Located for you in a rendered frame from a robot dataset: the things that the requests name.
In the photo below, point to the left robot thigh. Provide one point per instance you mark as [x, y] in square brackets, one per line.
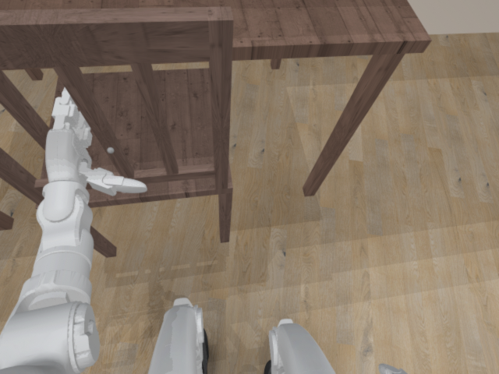
[175, 350]

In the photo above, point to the left robot upper arm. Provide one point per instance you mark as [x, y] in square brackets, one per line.
[59, 339]

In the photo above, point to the robot left hand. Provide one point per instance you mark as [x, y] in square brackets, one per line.
[66, 146]

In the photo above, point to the robot thigh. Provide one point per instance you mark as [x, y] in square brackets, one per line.
[175, 350]
[294, 349]

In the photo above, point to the table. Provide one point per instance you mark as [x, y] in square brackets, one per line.
[276, 29]

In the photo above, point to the right robot thigh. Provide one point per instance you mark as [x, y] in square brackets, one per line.
[294, 349]

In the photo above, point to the left robot forearm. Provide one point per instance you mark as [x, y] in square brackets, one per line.
[64, 258]

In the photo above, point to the chair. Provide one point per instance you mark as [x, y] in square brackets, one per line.
[169, 128]

